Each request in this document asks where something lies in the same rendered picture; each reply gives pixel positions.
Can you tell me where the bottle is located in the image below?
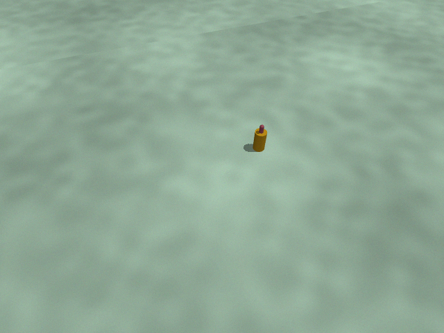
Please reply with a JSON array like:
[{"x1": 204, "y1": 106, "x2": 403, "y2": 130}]
[{"x1": 253, "y1": 125, "x2": 267, "y2": 152}]

